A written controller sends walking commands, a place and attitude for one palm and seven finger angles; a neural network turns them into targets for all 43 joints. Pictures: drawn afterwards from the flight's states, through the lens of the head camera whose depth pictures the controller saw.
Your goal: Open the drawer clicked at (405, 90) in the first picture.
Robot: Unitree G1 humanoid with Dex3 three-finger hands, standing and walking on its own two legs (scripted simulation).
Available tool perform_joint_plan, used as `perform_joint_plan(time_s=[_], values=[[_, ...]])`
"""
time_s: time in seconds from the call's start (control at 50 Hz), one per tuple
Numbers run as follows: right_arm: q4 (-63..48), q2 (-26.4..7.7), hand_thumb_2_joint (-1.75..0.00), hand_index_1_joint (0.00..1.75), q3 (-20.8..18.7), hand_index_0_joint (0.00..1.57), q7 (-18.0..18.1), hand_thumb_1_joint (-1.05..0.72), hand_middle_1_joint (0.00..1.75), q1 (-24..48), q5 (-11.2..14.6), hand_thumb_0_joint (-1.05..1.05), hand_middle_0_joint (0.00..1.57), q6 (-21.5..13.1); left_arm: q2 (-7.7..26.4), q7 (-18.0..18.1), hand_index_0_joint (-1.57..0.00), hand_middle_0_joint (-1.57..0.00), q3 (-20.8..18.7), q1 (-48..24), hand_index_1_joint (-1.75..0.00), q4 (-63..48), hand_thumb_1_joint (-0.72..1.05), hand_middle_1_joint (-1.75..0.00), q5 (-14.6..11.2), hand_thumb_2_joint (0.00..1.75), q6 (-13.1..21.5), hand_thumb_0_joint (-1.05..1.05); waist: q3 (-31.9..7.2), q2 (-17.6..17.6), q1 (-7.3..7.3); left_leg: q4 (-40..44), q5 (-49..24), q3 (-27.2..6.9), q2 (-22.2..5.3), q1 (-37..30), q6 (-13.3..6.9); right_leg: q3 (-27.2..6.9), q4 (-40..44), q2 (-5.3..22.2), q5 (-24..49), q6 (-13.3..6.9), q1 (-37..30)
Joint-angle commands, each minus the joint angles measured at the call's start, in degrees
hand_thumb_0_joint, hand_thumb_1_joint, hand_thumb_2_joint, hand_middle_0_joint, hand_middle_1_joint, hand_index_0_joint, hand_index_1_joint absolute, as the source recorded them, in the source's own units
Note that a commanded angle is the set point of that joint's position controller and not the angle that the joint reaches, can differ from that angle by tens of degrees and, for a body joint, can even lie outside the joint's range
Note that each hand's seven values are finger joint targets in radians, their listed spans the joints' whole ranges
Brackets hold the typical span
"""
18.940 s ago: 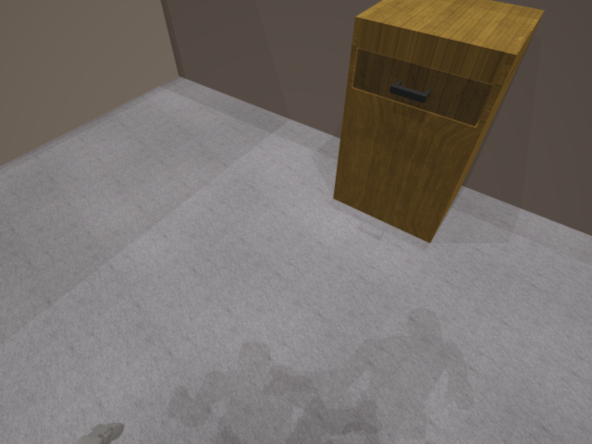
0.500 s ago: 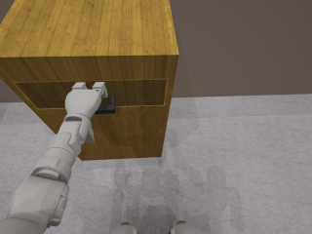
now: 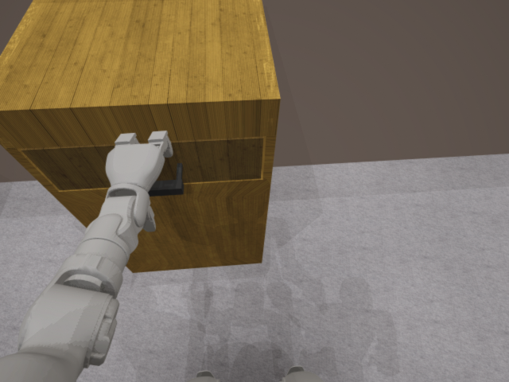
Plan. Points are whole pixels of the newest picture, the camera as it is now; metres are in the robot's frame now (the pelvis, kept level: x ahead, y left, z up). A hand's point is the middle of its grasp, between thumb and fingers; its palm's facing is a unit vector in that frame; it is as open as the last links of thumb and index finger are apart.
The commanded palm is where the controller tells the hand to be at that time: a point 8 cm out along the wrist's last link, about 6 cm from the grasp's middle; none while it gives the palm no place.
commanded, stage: move the hooked fingers above the handle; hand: left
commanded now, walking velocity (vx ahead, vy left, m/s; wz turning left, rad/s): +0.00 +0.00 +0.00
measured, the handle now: (153, 179) +0.51 +0.19 -0.06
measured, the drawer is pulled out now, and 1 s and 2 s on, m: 0.00 0.00 0.00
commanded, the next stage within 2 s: none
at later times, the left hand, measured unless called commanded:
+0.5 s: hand (144, 181) +0.46 +0.18 +0.00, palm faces -0.04 -0.02 -1.00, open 13.7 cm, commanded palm +0.43 +0.20 +0.05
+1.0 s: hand (140, 181) +0.46 +0.19 +0.00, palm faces +0.00 -0.02 -1.00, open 13.7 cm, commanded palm +0.43 +0.20 +0.05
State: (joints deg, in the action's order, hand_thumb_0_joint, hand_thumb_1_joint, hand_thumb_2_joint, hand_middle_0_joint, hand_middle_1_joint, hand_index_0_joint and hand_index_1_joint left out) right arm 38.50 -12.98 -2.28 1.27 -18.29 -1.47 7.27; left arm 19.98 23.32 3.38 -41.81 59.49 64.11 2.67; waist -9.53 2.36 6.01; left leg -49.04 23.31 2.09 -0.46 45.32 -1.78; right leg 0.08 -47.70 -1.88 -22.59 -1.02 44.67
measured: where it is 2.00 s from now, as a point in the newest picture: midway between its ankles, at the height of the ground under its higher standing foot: outside the picture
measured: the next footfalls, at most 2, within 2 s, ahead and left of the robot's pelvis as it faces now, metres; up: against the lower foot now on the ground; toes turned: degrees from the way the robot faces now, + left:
none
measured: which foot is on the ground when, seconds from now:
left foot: down 0.00-1.00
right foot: down 0.00-1.00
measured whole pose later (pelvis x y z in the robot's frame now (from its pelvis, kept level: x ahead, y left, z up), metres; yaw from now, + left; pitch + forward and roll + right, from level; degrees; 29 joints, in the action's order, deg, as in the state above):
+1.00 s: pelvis -0.01 +0.01 +0.00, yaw +0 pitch +20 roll -1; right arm 40.2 -13.8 -3.0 0.0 -17.1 -1.5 7.8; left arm 19.1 27.4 3.8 -43.8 61.4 63.7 -4.0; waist -9.4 3.2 6.1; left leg -50.6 23.5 2.2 -0.4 47.6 -2.2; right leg -0.1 -48.8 -1.8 -22.5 -0.5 46.7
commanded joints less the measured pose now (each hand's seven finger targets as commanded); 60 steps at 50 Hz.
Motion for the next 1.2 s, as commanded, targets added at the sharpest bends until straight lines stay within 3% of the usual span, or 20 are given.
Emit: perform_joint_plan(time_s=[0.0, 0.1, 0.14, 0.22, 0.28, 0.32, 0.36, 0.42, 0.46, 0.5, 0.58, 0.68, 0.74, 0.82, 0.84, 0.92, 0.98, 1.02, 1.1, 1.18], values=[[-3.55, -8.73, -0.9, 0.3, -3.69, 0.2, -0.04, -0.9, 0.3, -4.79, -0.25, 0.0, 0.2, -1.41, 15.22, 5.88, -0.3, -0.3, -4.45, -19.4, -1.2, -8.63, -0.5, -1.2, 0.96, 0.3, -2.32, 0.0, -21.25, -0.19, -1.47, 2.14, -19.67, -0.28, 1.91, -9.95, -0.85, 0.57, 3.28, -1.1, 19.84, -1.48, -10.58], [-2.37, -9.07, -0.9, 0.3, -5.12, 0.2, -0.08, -0.9, 0.3, -6.39, -0.16, 0.0, 0.2, -1.82, 13.15, 5.45, -0.3, -0.3, -2.23, -26.7, -1.2, -14.75, -0.5, -1.2, -0.65, 0.3, -2.62, 0.0, -30.07, 0.43, 1.12, 0.77, -23.72, -0.98, 1.71, -16.65, -1.05, 0.19, 3.5, -1.16, 23.94, -0.8, -12.18], [-1.57, -8.84, -0.9, 0.3, -5.52, 0.2, 0.12, -0.9, 0.3, -6.6, -0.23, 0.0, 0.2, -2.15, 7.34, 3.66, -0.3, -0.3, 3.11, -31.07, -1.2, -17.99, -0.5, -1.2, -2.27, 0.3, -1.51, 0.0, -30.06, 1.83, 3.41, 0.54, -25.18, -2.11, 1.4, -20.41, -0.95, 0.59, 3.88, -1.17, 23.05, -0.69, -9.37], [0.04, -9.12, -0.9, 0.3, -5.5, 0.2, 0.5, -0.9, 0.3, -7.31, -0.34, 0.0, 0.2, -2.21, 6.4, 2.01, -0.3, -0.3, 4.04, -29.42, -1.2, -16.92, -0.5, -1.2, -2.94, 0.3, -0.24, 0.0, -25.75, 2.87, 3.55, 1.08, -25.64, -3.19, 0.85, -23.35, -0.69, 1.54, 4.94, -1.54, 19.55, -0.88, -5.15], [0.34, -9.03, -0.9, 0.3, -5.03, 0.2, 0.11, -0.9, 0.3, -7.02, -0.36, 0.0, 0.2, -1.81, 8.32, 3.29, -0.3, -0.3, 1.76, -27.44, -1.2, -13.89, -0.5, -1.2, -1.27, 0.3, -0.71, 0.0, -23.23, 4.6, 1.83, 1.65, -26.0, -3.64, 0.81, -22.08, -0.16, 2.3, 4.12, -1.73, 18.11, -1.59, -3.66], [-0.02, -9.12, -0.9, 0.3, -4.39, 0.2, -0.49, -0.9, 0.3, -6.6, -0.34, 0.0, 0.2, -1.4, 9.85, 4.59, -0.3, -0.3, -0.63, -23.29, -1.2, -8.65, -0.5, -1.2, -0.68, 0.3, -2.74, 0.0, -20.29, 3.13, 0.45, 2.3, -25.08, -2.88, 1.16, -18.14, -0.2, 2.53, 4.01, -1.89, 18.52, -1.89, -5.02], [-0.8, -9.62, -0.9, 0.3, -3.51, 0.2, -0.8, -0.9, 0.3, -5.77, -0.25, 0.0, 0.2, -0.6, 14.62, 5.26, -0.3, -0.3, -4.66, -18.8, -1.2, -3.76, -0.5, -1.2, -0.58, 0.3, -5.75, 0.0, -19.08, -0.21, -1.53, 3.16, -23.73, -1.65, 1.73, -13.08, -0.51, 1.96, 3.68, -1.82, 20.66, -1.85, -9.43], [-2.71, -9.48, -0.9, 0.3, -3.29, 0.2, -0.5, -0.9, 0.3, -4.89, 0.25, 0.0, 0.2, -0.21, 14.6, 5.08, -0.3, -0.3, -3.05, -20.4, -1.2, -4.43, -0.5, -1.2, -0.27, 0.3, -8.56, 0.0, -19.07, -3.21, -0.92, 4.1, -20.17, -0.21, 2.23, -9.71, -0.92, 0.9, 5.08, -1.26, 22.0, -1.23, -13.76], [-3.11, -9.73, -0.9, 0.3, -3.17, 0.2, -0.24, -0.9, 0.3, -4.74, 0.35, 0.0, 0.2, 0.09, 17.27, 4.53, -0.3, -0.3, -4.49, -20.38, -1.2, -5.18, -0.5, -1.2, 0.0, 0.3, -8.88, 0.0, -21.4, -2.9, -1.6, 4.42, -20.19, 0.05, 2.24, -10.37, -0.97, 0.42, 5.11, -1.08, 22.52, -1.07, -15.64], [-3.83, -9.41, -0.9, 0.3, -3.41, 0.2, 0.35, -0.9, 0.3, -4.59, 0.57, 0.0, 0.2, -0.15, 16.43, 3.23, -0.3, -0.3, -3.98, -20.15, -1.2, -6.7, -0.5, -1.2, -0.89, 0.3, -7.98, 0.0, -22.66, -4.02, -1.11, 4.5, -20.04, 0.17, 2.15, -11.26, -1.2, 0.03, 5.71, -0.91, 23.39, -0.79, -17.06], [-3.06, -8.84, -0.9, 0.3, -4.36, 0.2, 1.16, -0.9, 0.3, -5.79, 0.56, 0.0, 0.2, -1.8, 9.91, 0.51, -0.3, -0.3, 1.47, -25.56, -1.2, -12.91, -0.5, -1.2, -2.09, 0.3, -1.66, 0.0, -23.48, -1.72, 2.01, 3.61, -19.55, -0.94, 1.58, -16.15, -1.47, -0.13, 6.3, -0.89, 20.87, -0.63, -12.55], [-0.95, -8.37, -0.9, 0.3, -5.28, 0.2, 0.64, -0.9, 0.3, -6.9, -0.34, 0.0, 0.2, -2.96, 5.97, 1.47, -0.3, -0.3, 3.29, -25.93, -1.2, -17.11, -0.5, -1.2, -1.65, 0.3, 3.96, 0.0, -24.34, 3.5, 1.97, 1.27, -24.57, -3.37, 0.58, -22.45, -0.47, 1.66, 4.12, -1.45, 17.33, -1.34, -3.67], [0.12, -8.82, -0.9, 0.3, -4.81, 0.2, 0.01, -0.9, 0.3, -6.75, -0.63, 0.0, 0.2, -2.64, 11.35, 4.83, -0.3, -0.3, -1.7, -26.29, -1.2, -13.36, -0.5, -1.2, -0.47, 0.3, 2.45, 0.0, -22.03, 3.14, 1.03, 0.95, -22.98, -3.58, 0.97, -17.95, -0.27, 2.05, 2.94, -1.63, 16.23, -1.84, -2.86], [-0.32, -9.26, -0.9, 0.3, -4.1, 0.2, -1.04, -0.9, 0.3, -5.74, -0.66, 0.0, 0.2, -1.84, 13.73, 8.88, -0.3, -0.3, -3.81, -25.46, -1.2, -7.87, -0.5, -1.2, 0.7, 0.3, -3.89, 0.0, -21.24, 2.33, -0.01, 1.67, -21.0, -2.32, 1.54, -13.38, -0.21, 2.28, 2.53, -1.75, 16.26, -1.94, -4.8], [-0.65, -9.57, -0.9, 0.3, -3.87, 0.2, -1.21, -0.9, 0.3, -5.34, -0.67, 0.0, 0.2, -1.54, 15.21, 8.91, -0.3, -0.3, -5.22, -24.29, -1.2, -6.45, -0.5, -1.2, 0.43, 0.3, -5.72, 0.0, -22.34, 1.96, -0.97, 1.94, -21.65, -2.09, 1.76, -13.0, -0.19, 2.22, 2.36, -1.81, 17.41, -1.99, -6.64], [-2.3, -9.73, -0.9, 0.3, -3.91, 0.2, -0.91, -0.9, 0.3, -5.44, 0.15, 0.0, 0.2, -0.52, 15.59, 5.9, -0.3, -0.3, -3.7, -23.24, -1.2, -6.7, -0.5, -1.2, -0.57, 0.3, -9.73, 0.0, -27.25, 0.35, -0.98, 2.98, -23.22, -0.79, 1.78, -14.87, -0.54, 1.32, 3.89, -1.59, 22.35, -1.22, -13.26], [-2.58, -9.72, -0.9, 0.3, -3.66, 0.2, -0.1, -0.9, 0.3, -5.45, 0.66, 0.0, 0.2, 0.11, 14.4, 3.18, -0.3, -0.3, -2.29, -21.93, -1.2, -5.54, -0.5, -1.2, -1.64, 0.3, -10.1, 0.0, -24.33, -2.63, -0.22, 4.31, -21.43, -0.45, 1.67, -13.93, -0.92, 0.9, 5.55, -1.33, 22.35, -0.77, -14.97], [-3.06, -9.74, -0.9, 0.3, -3.66, 0.2, 0.55, -0.9, 0.3, -5.4, 0.95, 0.0, 0.2, -0.43, 13.96, 1.32, -0.3, -0.3, -1.76, -21.52, -1.2, -6.72, -0.5, -1.2, -2.33, 0.3, -8.23, 0.0, -21.17, -4.96, 0.23, 5.14, -18.47, -0.4, 1.66, -12.81, -1.35, 0.4, 7.01, -1.07, 20.72, -0.51, -15.48], [-3.19, -9.03, -0.9, 0.3, -4.11, 0.2, 1.44, -0.9, 0.3, -5.59, 0.8, 0.0, 0.2, -1.79, 9.59, -0.93, -0.3, -0.3, 1.45, -22.22, -1.2, -11.54, -0.5, -1.2, -2.33, 0.3, -1.22, 0.0, -19.87, -1.71, 1.04, 4.7, -17.84, -1.29, 1.42, -15.69, -1.36, 0.34, 7.08, -1.03, 17.69, -0.9, -11.04], [-1.76, -8.48, -0.9, 0.3, -4.55, 0.2, 0.87, -0.9, 0.3, -6.27, 0.18, 0.0, 0.2, -2.84, 7.92, 1.11, -0.3, -0.3, 2.04, -23.75, -1.2, -13.58, -0.5, -1.2, -1.04, 0.3, 3.34, 0.0, -19.33, 1.97, 1.24, 2.75, -18.92, -2.52, 0.98, -17.21, -0.84, 1.11, 5.07, -1.36, 14.92, -1.52, -4.77]])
